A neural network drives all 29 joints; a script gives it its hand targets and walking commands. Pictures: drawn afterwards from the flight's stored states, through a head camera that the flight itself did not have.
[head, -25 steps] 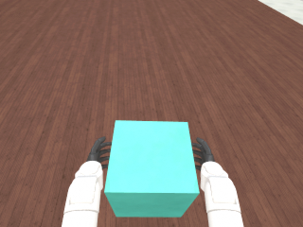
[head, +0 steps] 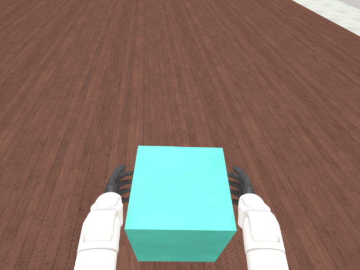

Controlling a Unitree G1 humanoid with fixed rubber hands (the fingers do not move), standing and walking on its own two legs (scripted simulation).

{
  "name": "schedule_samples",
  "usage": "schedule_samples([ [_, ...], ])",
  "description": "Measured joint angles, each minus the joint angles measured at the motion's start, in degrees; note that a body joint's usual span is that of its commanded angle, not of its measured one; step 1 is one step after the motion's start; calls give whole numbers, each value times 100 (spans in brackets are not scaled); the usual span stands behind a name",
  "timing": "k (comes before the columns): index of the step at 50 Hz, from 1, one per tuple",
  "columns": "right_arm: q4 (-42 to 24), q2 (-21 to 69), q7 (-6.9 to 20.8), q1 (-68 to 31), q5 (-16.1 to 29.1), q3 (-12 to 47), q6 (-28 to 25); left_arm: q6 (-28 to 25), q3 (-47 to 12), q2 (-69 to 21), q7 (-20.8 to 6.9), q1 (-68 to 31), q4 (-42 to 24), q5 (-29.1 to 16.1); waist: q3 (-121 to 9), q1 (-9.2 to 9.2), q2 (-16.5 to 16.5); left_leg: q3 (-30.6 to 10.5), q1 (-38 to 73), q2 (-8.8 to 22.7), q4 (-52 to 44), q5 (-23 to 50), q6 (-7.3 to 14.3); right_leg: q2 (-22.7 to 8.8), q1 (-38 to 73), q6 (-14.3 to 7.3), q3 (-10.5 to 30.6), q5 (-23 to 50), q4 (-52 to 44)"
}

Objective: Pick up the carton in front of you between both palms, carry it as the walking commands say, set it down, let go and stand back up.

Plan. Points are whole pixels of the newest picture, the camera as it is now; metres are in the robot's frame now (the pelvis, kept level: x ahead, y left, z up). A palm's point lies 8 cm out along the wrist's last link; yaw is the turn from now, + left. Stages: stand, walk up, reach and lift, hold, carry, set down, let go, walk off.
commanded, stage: carry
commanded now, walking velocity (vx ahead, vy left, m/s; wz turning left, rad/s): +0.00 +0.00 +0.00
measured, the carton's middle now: (178, 206) +0.31 +0.00 -0.05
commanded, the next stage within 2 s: hold in 0.98 s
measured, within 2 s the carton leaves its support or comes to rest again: neither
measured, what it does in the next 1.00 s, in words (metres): stands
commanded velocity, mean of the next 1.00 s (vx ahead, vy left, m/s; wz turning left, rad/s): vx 0.00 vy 0.00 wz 0.00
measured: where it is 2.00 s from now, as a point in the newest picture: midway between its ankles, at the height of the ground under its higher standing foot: outside the picture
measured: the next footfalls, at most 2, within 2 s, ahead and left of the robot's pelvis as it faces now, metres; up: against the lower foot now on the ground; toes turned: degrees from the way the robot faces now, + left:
none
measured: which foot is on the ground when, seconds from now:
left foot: down 0.00-1.00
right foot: down 0.00-1.00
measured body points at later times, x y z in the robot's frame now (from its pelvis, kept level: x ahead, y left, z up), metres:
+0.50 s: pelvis -0.04 +0.01 +0.00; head -0.06 +0.00 +0.45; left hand +0.26 +0.16 +0.04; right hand +0.26 -0.14 +0.03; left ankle -0.09 +0.10 -0.73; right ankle +0.04 -0.12 -0.73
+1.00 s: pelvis -0.04 +0.01 +0.00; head -0.06 +0.01 +0.45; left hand +0.26 +0.17 +0.03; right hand +0.26 -0.14 +0.03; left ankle -0.09 +0.10 -0.73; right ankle +0.04 -0.12 -0.73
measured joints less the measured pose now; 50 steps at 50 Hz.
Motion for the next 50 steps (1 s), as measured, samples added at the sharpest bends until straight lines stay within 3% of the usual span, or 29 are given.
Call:
schedule_samples([
  [50,112,23,-2,-127,-77,-60,45,9,116,-26,-65,-148,164,104,161,-43,-4,26,-229,-146,57,322,218,-64,3,42,190,677,-434],
])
